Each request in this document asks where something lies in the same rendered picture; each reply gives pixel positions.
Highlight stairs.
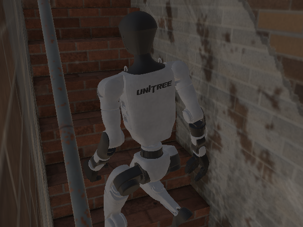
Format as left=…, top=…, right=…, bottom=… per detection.
left=22, top=0, right=210, bottom=227

